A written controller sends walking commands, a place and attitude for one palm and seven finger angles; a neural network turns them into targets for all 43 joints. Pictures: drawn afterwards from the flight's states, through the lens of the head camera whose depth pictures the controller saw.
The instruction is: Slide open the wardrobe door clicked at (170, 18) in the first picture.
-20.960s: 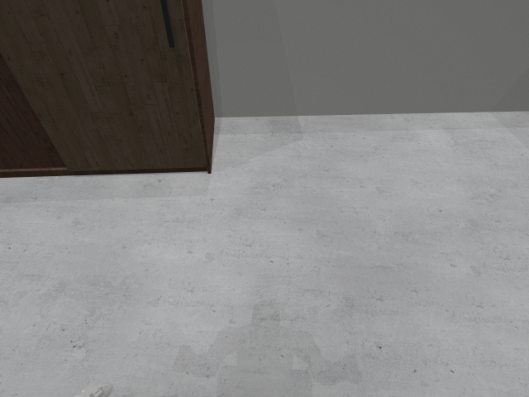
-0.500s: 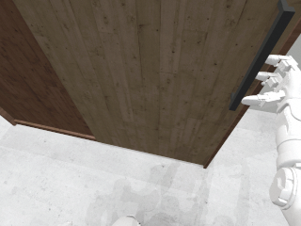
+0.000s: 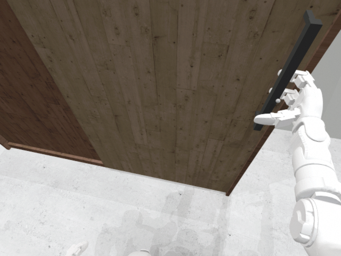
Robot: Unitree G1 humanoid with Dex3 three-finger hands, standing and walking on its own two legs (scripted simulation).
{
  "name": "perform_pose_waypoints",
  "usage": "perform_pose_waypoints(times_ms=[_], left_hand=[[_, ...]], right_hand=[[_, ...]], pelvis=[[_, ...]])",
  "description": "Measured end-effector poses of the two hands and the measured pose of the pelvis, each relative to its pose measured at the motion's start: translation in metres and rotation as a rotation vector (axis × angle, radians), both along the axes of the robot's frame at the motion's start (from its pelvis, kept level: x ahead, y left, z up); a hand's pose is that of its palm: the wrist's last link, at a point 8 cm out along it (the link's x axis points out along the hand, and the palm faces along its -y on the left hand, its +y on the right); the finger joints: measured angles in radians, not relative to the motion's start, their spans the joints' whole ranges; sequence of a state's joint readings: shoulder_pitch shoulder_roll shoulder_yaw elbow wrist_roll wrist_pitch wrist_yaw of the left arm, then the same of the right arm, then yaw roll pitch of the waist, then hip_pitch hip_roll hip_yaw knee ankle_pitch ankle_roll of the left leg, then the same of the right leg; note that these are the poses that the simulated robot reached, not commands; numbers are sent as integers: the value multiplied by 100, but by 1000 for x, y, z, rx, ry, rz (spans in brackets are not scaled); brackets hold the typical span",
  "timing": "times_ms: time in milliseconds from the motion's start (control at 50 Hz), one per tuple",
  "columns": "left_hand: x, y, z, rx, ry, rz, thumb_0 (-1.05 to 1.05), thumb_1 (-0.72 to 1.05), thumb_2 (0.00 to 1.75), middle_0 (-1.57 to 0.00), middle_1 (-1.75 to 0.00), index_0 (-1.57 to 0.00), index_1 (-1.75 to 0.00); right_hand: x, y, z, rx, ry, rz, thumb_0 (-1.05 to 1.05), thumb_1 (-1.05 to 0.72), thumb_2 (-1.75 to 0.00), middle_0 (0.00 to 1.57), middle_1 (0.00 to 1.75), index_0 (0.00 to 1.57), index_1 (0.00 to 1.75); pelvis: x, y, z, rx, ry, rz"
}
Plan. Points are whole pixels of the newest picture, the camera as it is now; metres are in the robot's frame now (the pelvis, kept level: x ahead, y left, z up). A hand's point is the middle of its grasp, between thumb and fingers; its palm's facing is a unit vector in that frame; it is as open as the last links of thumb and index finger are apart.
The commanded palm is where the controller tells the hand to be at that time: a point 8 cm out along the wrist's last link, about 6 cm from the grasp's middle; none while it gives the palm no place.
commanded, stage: slide the fingers in behind the handle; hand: right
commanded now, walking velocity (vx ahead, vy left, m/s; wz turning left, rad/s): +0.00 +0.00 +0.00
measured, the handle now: (277, 82) +0.51 -0.18 +0.14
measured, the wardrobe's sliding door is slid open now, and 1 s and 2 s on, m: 0.00 0.00 0.00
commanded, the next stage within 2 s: grip the handle and tug to test in 1.06 s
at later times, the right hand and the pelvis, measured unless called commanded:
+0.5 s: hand (269, 101) +0.46 -0.16 +0.13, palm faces +0.11 +0.99 -0.01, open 14.0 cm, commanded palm +0.42 -0.21 +0.12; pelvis -0.01 +0.01 +0.00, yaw +0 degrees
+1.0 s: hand (267, 100) +0.46 -0.16 +0.13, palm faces +0.10 +0.99 -0.01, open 14.0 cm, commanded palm +0.43 -0.20 +0.12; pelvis -0.01 +0.01 +0.00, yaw +0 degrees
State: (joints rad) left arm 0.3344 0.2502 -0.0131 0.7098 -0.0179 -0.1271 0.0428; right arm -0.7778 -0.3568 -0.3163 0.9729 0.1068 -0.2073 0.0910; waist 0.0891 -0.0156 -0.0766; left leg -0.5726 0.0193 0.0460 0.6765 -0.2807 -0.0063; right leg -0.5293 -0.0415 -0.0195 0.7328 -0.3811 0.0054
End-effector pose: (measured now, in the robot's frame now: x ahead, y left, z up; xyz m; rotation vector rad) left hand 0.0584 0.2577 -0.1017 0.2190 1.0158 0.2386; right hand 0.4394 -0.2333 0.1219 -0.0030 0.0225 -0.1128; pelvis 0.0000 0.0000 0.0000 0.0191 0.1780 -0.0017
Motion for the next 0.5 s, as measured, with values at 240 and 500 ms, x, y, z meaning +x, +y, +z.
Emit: perform_pose_waypoints(times_ms=[240,500], left_hand=[[-6,9,0,2,15,13,1,90,90,-20,-30,-20,-29],[-9,11,-1,-3,-1,9,1,90,90,-20,-30,-20,-29]], right_hand=[[-6,9,3,-7,-15,8,-1,49,-30,30,120,30,120],[-10,23,5,-8,-18,7,-1,50,-30,30,120,30,120]], pelvis=[[1,5,2,-2,-10,-2],[-7,8,2,-7,-22,-1]])
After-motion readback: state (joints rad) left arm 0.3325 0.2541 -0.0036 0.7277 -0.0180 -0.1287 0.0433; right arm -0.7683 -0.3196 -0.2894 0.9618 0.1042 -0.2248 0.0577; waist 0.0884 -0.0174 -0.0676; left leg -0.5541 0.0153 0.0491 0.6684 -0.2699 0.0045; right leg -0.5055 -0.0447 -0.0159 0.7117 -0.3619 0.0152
